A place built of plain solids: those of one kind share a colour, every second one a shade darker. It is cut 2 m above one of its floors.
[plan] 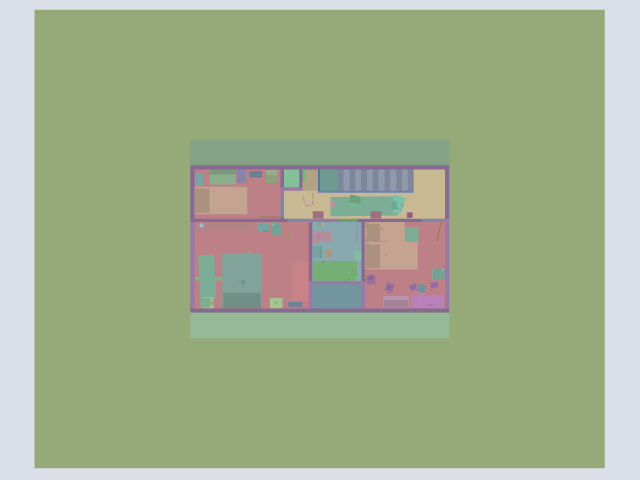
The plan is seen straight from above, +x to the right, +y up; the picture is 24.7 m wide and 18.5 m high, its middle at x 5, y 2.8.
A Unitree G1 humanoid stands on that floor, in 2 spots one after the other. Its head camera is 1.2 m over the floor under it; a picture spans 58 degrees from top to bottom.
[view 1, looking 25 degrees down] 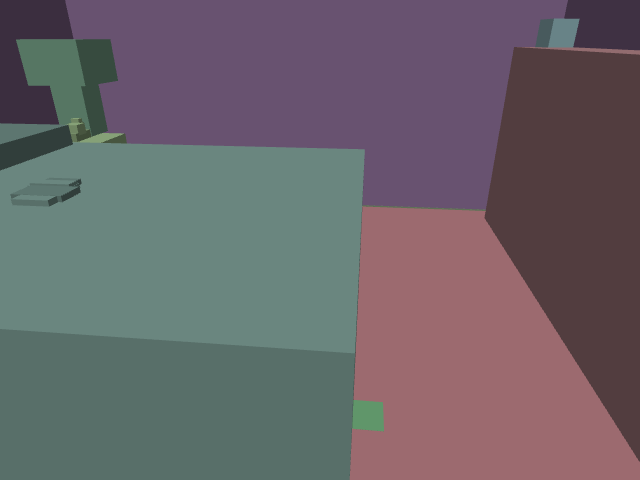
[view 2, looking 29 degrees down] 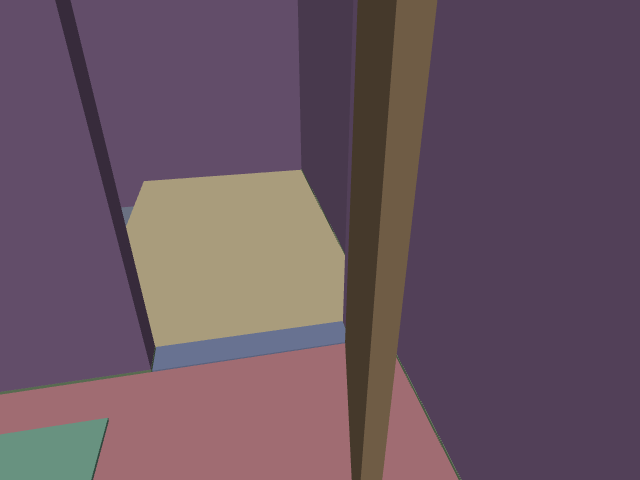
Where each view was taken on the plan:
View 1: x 3.38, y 2.27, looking -174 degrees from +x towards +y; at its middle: double_bed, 1.19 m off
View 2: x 9.28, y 2.23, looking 78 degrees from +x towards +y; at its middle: upper_floor_landing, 2.47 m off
